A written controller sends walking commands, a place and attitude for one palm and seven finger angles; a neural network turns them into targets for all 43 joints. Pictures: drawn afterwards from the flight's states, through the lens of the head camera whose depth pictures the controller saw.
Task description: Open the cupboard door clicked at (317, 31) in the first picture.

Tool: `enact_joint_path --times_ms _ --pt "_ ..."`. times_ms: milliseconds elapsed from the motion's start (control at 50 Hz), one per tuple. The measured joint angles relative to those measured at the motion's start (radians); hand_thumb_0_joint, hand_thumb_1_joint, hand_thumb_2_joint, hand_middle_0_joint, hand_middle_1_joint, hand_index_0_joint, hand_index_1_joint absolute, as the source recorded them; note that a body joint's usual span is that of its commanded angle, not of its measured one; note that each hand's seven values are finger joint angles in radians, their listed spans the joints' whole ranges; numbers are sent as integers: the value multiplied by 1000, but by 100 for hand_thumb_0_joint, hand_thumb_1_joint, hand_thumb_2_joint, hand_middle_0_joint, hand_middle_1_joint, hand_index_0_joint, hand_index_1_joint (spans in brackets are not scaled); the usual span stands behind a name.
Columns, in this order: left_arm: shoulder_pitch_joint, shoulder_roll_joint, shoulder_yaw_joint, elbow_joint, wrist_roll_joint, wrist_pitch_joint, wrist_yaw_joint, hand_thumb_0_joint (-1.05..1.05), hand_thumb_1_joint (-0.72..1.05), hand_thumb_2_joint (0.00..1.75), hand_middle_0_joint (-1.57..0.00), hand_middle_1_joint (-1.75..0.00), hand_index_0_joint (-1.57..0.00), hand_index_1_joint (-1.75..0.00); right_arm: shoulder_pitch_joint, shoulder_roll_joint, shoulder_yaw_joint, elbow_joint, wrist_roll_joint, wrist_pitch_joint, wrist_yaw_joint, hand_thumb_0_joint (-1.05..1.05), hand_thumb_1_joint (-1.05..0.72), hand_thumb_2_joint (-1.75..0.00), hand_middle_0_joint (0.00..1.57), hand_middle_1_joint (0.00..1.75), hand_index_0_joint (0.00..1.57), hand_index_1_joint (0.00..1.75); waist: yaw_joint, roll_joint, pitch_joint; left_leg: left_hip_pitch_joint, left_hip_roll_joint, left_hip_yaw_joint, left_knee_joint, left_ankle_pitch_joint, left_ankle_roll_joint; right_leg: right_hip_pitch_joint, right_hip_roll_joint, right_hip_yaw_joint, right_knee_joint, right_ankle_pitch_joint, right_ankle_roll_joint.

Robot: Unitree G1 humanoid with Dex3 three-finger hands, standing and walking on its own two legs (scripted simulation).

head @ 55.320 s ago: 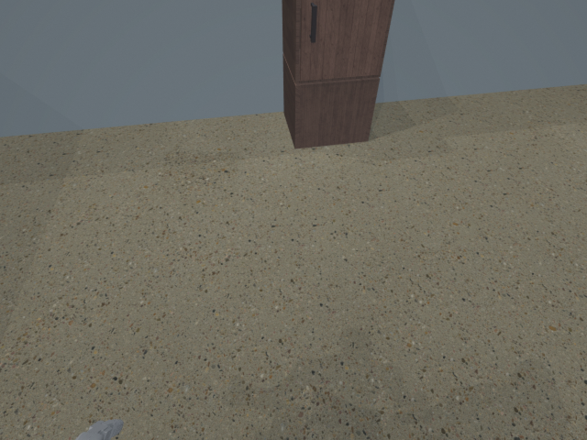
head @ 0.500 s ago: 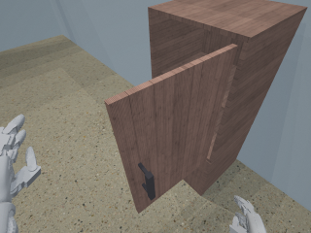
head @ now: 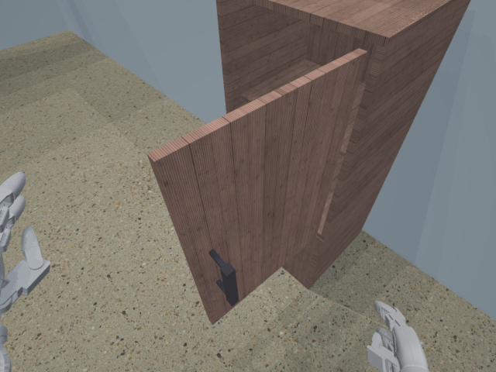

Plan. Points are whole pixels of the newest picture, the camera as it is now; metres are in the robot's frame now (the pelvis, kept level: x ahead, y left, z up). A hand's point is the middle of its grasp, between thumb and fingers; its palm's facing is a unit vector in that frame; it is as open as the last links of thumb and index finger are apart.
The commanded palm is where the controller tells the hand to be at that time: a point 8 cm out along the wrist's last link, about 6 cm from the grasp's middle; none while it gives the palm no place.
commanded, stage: step back with the hand held close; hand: left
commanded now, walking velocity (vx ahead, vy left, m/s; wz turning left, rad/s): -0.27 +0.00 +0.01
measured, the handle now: (224, 278) +0.30 +0.08 -0.08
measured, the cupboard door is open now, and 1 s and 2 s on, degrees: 86 86 86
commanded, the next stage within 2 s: stop stepping back and stand still in 0.86 s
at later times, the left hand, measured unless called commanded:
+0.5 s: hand out of the picture +0.11 +0.29 +0.16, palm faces +0.48 -0.73 -0.48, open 7.4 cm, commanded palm +0.03 +0.32 +0.17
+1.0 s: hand out of the picture -0.01 +0.28 +0.17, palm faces +0.51 -0.75 -0.42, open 7.4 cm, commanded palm -0.07 +0.31 +0.17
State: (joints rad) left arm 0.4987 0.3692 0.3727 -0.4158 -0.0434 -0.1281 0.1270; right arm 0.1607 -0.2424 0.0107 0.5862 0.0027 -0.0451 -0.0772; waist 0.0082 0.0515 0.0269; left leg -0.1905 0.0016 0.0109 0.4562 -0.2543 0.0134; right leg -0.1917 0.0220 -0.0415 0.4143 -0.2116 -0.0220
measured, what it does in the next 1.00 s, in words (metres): walks backwards: left foot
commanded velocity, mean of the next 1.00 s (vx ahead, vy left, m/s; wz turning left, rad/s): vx -0.29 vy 0.00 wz -0.07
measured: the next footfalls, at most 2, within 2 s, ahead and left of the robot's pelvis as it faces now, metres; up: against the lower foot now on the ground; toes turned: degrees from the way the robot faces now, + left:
left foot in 0.78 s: -0.07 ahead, +0.12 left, +0.00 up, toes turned +9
right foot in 1.14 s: -0.29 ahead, -0.14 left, +0.00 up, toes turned +2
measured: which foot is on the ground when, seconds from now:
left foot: down 0.00-0.62, up 0.64-0.76, down 0.78-1.00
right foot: down 0.00-0.78, up 0.80-1.00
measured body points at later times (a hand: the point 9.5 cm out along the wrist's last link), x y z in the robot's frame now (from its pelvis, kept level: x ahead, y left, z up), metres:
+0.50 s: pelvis -0.09 +0.01 -0.02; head -0.08 +0.02 +0.43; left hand +0.08 +0.32 +0.18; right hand +0.09 -0.22 -0.09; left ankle -0.01 +0.11 -0.74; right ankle -0.01 -0.10 -0.74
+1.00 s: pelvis -0.20 +0.00 -0.01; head -0.17 +0.03 +0.44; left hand -0.04 +0.32 +0.20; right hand +0.01 -0.19 -0.08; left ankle -0.11 +0.12 -0.74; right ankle -0.29 -0.12 -0.67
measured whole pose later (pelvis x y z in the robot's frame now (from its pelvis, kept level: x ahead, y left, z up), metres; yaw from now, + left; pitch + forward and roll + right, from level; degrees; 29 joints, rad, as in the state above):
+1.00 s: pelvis -0.20 +0.00 -0.01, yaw +2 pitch +2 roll -2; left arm 0.51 0.41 0.46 -0.61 -0.04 -0.18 0.17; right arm 0.13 -0.14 0.01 0.62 -0.01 -0.14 -0.03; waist 0.04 -0.03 0.03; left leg -0.43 0.09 0.09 0.50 -0.11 0.02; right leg -0.37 0.06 0.01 1.03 -0.49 0.03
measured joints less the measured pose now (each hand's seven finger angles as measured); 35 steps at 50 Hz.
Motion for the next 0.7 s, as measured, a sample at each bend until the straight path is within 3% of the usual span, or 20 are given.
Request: enact_joint_path --times_ms 200,420,500,540,620,700 --pt "71 79 45 -90 -1 -15 16 1 89 90 -21 -31 -22 -30 8 5 -21 -34 10 49 -12 1 -90 -90 21 30 21 30 -19 -39 5 -67 -13 15 31 27 16 -72 -14 13 38 28 15" --pt "44 32 44 -77 41 -43 30 1 89 90 -21 -31 -22 -30 48 13 0 -42 7 3 -11 1 -90 -90 21 30 21 30 -5 -37 7 -163 -15 2 131 30 38 -144 -10 12 100 50 33" --pt "-7 36 46 -82 62 -55 28 1 89 90 -21 -31 -22 -30 79 26 2 -37 2 -21 -11 1 -90 -90 21 30 21 30 -26 -49 18 -202 -20 -6 163 21 44 -157 19 54 183 8 42" --pt "-24 45 57 -91 65 -66 27 1 89 90 -21 -31 -22 -30 94 32 1 -32 0 -31 -8 1 -90 -90 21 30 21 30 -37 -52 15 -231 -10 4 175 39 40 -146 30 75 209 -58 22" --pt "12 43 101 -116 49 -102 29 1 89 90 -21 -31 -22 -30 67 32 -6 -9 -3 -40 10 1 -90 -90 21 30 21 30 -20 -39 34 -276 10 21 224 -31 22 -178 34 68 228 -38 10" --pt "55 36 79 -128 36 -92 39 1 89 90 -21 -31 -22 -30 36 36 -20 33 -8 -26 26 1 -90 -90 21 30 21 30 14 -69 21 -297 -25 19 378 -163 -20 -192 13 102 178 16 16"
